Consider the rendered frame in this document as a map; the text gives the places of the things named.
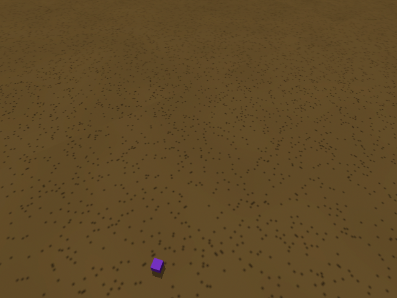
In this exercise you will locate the cube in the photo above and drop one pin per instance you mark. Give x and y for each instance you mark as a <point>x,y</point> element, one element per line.
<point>157,265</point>

